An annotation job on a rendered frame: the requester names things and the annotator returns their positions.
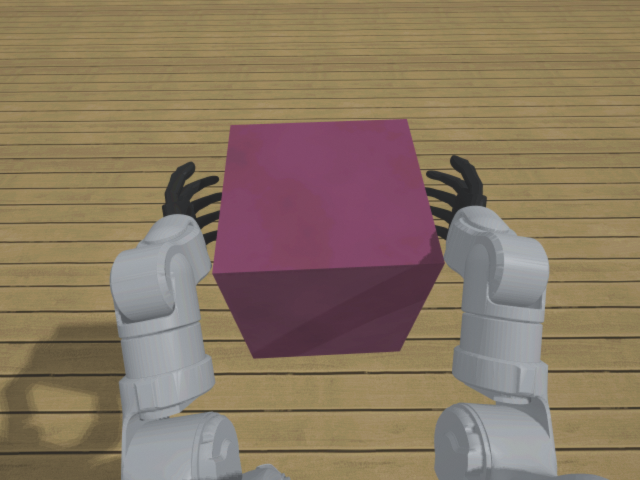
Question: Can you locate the robot right forearm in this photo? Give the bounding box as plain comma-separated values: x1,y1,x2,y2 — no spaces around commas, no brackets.
443,206,557,466

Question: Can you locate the left robot hand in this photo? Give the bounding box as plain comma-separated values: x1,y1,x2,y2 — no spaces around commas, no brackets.
162,162,222,245

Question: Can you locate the robot left forearm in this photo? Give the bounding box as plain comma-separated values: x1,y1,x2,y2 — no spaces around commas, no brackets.
110,214,215,480

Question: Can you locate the carton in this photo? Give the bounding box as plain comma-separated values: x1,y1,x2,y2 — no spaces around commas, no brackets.
212,119,445,359

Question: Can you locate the left robot shin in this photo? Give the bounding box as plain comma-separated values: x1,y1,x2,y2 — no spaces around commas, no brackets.
256,464,281,474

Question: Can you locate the robot left upper arm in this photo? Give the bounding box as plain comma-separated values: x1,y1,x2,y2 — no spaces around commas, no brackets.
123,412,242,480

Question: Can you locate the right robot hand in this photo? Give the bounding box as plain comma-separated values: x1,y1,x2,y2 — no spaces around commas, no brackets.
425,155,487,240

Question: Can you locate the robot right upper arm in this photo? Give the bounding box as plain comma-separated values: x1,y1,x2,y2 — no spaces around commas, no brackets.
434,403,609,480

